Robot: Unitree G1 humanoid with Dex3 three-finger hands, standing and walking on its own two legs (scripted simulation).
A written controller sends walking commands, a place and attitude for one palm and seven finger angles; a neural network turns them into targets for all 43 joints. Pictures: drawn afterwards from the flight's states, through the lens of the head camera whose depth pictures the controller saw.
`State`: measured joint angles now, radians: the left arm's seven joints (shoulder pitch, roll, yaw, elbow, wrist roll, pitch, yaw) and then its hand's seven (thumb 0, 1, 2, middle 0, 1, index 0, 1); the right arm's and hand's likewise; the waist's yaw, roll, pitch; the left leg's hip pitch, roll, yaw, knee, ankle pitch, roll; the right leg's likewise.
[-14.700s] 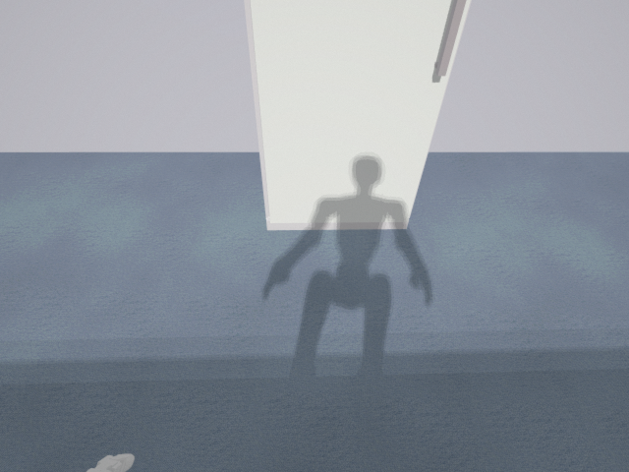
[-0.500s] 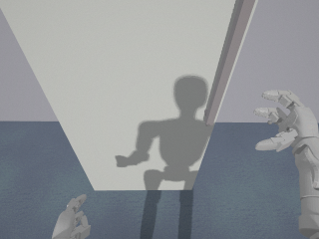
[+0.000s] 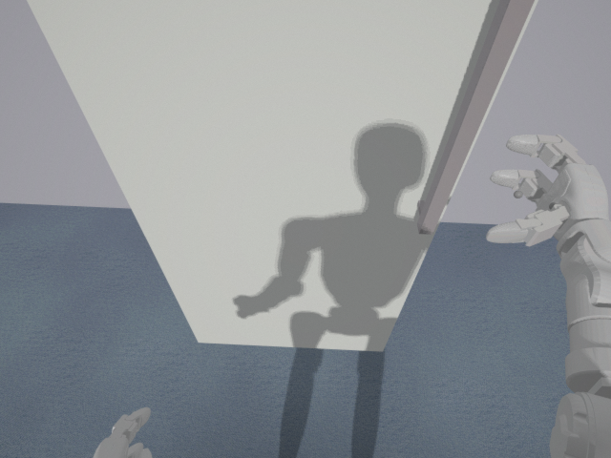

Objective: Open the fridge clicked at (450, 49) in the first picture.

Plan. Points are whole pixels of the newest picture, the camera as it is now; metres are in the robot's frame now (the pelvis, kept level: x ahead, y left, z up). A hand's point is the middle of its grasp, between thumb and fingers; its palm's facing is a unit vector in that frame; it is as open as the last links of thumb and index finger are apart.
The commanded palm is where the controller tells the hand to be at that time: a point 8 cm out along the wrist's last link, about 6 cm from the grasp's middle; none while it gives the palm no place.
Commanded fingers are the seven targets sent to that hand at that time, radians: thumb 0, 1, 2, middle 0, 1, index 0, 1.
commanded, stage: move the hooked fingers beside the handle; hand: right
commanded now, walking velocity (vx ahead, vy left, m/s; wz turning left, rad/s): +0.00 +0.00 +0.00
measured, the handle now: (473, 86) +0.52 -0.16 +0.24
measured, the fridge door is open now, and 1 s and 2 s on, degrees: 0 0 0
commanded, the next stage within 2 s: feel for the door with the fingertips in 1.10 s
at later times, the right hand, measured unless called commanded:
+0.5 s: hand (500, 172) +0.47 -0.22 +0.15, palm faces -0.01 +1.00 +0.00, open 14.0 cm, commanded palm +0.44 -0.27 +0.15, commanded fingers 0.00 0.50 -0.30 0.30 1.20 0.30 1.20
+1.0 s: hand (507, 182) +0.45 -0.22 +0.15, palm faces +0.00 +1.00 +0.00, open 14.0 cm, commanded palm +0.43 -0.27 +0.15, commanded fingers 0.00 0.50 -0.30 0.30 1.20 0.30 1.20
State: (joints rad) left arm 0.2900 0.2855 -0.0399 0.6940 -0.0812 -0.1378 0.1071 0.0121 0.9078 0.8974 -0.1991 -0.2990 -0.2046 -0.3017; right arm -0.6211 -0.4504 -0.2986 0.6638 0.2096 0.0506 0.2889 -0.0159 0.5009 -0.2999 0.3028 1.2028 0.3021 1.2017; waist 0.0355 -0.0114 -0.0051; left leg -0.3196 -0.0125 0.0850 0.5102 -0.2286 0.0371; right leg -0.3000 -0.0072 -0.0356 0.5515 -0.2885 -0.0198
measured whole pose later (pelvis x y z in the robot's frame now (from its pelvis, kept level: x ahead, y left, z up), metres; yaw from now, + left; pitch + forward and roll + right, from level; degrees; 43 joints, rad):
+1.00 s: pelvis +0.01 -0.02 +0.00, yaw +0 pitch +5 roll +1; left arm 0.31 0.27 -0.04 0.68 -0.07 -0.11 0.08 0.01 0.91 0.90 -0.20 -0.30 -0.21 -0.30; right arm -0.75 -0.44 -0.28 0.87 0.17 -0.04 0.26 -0.02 0.50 -0.30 0.30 1.20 0.30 1.20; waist 0.06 -0.01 -0.04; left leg -0.38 0.00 0.08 0.53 -0.24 0.02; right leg -0.37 0.00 -0.04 0.60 -0.31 -0.04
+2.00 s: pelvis -0.01 +0.00 -0.01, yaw +0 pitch +6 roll +1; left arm 0.32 0.29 -0.03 0.72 -0.07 -0.13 0.07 0.01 0.91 0.90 -0.20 -0.30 -0.20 -0.30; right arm -0.89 -0.44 -0.27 1.03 0.16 -0.10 0.23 -0.02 0.50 -0.30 0.30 1.20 0.30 1.20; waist 0.08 -0.01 -0.03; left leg -0.43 -0.02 0.09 0.56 -0.23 0.04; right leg -0.42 -0.01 -0.03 0.61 -0.30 -0.02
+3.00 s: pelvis +0.00 -0.01 -0.01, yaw +0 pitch +5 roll +1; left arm 0.32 0.26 -0.03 0.71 -0.05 -0.12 0.05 0.01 0.91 0.90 -0.20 -0.30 -0.20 -0.30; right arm -0.83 -0.34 -0.22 0.94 0.14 -0.09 0.14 -0.02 0.50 -0.30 0.30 1.20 0.30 1.20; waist 0.07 -0.02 -0.04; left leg -0.41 -0.01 0.07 0.56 -0.24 0.03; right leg -0.39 -0.01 -0.04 0.61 -0.31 -0.03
